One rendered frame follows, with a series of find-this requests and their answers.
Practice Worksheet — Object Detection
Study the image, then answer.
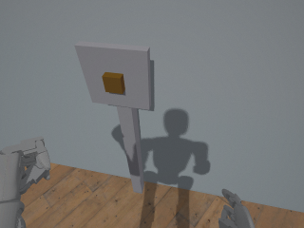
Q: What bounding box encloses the robot right hand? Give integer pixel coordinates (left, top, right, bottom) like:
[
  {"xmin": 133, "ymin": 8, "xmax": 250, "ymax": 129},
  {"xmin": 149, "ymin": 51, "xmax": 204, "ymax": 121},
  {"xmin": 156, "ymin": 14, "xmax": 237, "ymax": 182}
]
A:
[{"xmin": 218, "ymin": 188, "xmax": 256, "ymax": 228}]

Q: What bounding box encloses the panel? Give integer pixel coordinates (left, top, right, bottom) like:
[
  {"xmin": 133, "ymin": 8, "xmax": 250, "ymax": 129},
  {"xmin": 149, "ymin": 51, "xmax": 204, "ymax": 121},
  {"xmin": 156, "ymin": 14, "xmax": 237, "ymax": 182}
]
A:
[{"xmin": 74, "ymin": 41, "xmax": 151, "ymax": 194}]

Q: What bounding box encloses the robot left hand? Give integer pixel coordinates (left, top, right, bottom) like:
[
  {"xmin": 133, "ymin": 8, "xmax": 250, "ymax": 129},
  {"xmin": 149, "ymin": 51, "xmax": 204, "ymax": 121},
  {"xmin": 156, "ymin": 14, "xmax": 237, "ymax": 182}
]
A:
[{"xmin": 0, "ymin": 136, "xmax": 51, "ymax": 202}]

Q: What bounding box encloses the left robot forearm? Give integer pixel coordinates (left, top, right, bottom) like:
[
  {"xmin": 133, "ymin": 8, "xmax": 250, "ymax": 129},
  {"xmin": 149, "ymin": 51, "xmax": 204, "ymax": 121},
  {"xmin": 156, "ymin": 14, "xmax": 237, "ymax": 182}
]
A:
[{"xmin": 0, "ymin": 199, "xmax": 27, "ymax": 228}]

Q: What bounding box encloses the button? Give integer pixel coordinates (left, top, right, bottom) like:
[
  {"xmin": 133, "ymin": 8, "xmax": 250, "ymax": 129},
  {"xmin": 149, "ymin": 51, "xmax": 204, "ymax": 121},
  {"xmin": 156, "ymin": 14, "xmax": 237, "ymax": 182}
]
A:
[{"xmin": 102, "ymin": 72, "xmax": 125, "ymax": 94}]

